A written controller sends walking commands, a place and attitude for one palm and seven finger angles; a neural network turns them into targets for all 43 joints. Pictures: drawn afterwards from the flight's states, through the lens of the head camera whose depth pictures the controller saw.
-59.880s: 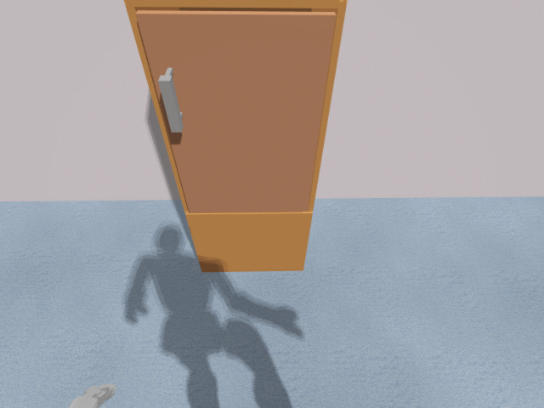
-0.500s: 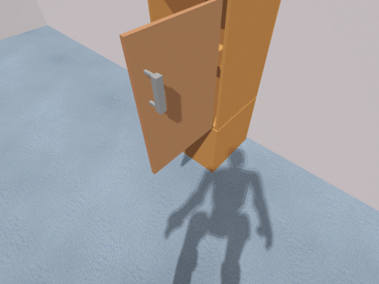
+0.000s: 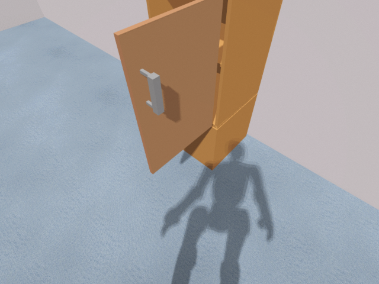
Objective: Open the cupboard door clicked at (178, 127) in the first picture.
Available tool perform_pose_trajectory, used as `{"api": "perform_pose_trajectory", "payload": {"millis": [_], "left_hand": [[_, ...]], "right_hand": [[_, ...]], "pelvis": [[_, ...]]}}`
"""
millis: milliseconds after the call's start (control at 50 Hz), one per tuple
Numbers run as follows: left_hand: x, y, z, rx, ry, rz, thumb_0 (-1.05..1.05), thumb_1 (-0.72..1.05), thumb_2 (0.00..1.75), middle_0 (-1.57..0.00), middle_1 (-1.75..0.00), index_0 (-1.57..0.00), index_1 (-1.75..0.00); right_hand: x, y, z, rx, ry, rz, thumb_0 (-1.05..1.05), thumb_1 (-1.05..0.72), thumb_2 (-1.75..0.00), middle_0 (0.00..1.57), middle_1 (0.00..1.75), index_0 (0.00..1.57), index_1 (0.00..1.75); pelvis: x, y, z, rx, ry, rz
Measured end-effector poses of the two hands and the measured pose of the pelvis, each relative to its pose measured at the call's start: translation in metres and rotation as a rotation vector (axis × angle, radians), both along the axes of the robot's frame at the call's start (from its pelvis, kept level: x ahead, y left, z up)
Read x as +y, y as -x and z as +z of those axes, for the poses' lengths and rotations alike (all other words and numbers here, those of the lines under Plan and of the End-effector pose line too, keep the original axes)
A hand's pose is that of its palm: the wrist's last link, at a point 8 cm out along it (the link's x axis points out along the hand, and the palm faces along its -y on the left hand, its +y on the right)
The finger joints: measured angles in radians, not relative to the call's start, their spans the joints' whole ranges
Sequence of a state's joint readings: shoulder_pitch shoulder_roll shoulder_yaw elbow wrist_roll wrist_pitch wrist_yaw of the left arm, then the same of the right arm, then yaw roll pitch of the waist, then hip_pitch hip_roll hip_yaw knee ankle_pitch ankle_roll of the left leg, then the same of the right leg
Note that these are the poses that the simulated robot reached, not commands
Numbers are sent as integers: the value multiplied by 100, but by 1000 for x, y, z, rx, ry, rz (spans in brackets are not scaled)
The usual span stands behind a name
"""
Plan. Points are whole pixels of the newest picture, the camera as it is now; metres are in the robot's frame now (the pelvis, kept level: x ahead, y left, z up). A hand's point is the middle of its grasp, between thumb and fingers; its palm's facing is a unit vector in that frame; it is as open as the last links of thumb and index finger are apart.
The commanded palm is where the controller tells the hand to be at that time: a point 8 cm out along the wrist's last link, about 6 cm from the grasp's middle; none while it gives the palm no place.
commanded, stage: look to check the result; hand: left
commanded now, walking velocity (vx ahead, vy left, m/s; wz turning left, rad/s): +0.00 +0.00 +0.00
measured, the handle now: (151, 91) +0.59 +0.14 +0.06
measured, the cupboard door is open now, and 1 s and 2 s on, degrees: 88 88 88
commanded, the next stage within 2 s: stand and wait in 0.24 s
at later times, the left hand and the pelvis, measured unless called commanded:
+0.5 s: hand out of the picture +0.06 +0.21 -0.16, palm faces -0.02 -0.95 -0.30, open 7.3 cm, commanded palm none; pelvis +0.01 -0.01 +0.00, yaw -1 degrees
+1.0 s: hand out of the picture +0.06 +0.21 -0.16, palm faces -0.02 -0.95 -0.31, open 7.3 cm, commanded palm none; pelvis +0.01 -0.01 +0.00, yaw -1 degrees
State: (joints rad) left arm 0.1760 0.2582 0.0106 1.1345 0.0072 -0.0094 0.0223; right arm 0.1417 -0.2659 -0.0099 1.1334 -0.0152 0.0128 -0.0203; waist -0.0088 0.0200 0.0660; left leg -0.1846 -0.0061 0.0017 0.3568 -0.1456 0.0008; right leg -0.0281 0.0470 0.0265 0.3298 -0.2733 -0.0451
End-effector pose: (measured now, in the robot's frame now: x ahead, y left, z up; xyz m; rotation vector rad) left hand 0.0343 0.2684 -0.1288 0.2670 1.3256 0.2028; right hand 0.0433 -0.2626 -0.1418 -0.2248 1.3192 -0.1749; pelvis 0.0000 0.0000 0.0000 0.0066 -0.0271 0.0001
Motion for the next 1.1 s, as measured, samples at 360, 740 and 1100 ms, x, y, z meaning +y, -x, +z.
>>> {"api": "perform_pose_trajectory", "payload": {"millis": [360,740,1100], "left_hand": [[-8,-14,0,-16,5,-14,1,91,90,-21,-30,-21,-30],[-11,-26,1,-29,-3,-27,1,91,90,-21,-30,-21,-30],[-14,-20,0,-17,3,-24,1,91,90,-21,-30,-21,-30]], "right_hand": [[-13,-14,3,-20,16,-3,0,-91,-89,20,30,20,30],[-20,-8,3,-4,21,-19,0,-91,-89,20,30,20,30],[-17,-6,2,-3,12,-20,0,-91,-89,20,30,20,30]], "pelvis": [[-6,-8,0,1,-4,-7],[-12,-12,0,0,-5,-14],[-12,-11,1,-4,-5,-16]]}}
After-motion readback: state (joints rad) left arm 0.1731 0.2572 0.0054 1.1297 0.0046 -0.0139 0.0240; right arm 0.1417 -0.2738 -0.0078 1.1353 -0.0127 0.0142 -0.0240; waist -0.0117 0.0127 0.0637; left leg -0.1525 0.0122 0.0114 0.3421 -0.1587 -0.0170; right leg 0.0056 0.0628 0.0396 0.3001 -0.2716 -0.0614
